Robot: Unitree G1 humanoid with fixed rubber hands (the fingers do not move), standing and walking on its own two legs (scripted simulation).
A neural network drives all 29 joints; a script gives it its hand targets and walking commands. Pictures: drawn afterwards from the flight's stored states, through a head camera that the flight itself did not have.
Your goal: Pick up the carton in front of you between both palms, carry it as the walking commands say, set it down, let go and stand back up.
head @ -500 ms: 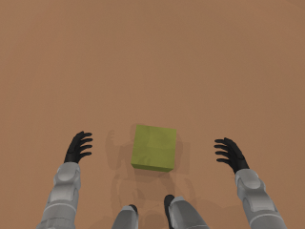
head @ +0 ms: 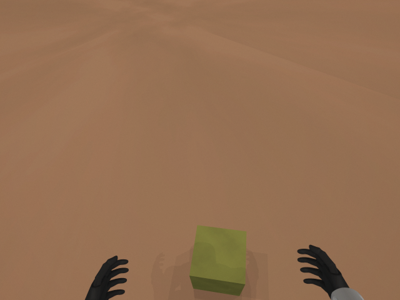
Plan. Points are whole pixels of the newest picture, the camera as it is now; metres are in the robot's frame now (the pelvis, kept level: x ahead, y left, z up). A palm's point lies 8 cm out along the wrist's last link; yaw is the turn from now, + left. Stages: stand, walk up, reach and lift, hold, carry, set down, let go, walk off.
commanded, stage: let go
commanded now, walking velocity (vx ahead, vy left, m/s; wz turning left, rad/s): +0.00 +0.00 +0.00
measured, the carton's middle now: (218, 261) +0.37 -0.04 -0.65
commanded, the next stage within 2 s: stand in 0.30 s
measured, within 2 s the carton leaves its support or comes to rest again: neither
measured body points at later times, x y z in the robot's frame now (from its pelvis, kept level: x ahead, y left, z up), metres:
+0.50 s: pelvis -0.02 -0.01 -0.01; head -0.01 -0.01 +0.44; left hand +0.13 +0.27 -0.09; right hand +0.14 -0.28 -0.10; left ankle -0.05 +0.12 -0.74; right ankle -0.01 -0.13 -0.74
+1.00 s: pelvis +0.00 -0.02 +0.00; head +0.00 -0.02 +0.45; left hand +0.12 +0.28 -0.10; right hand +0.14 -0.31 -0.11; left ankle -0.05 +0.12 -0.74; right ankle -0.01 -0.13 -0.74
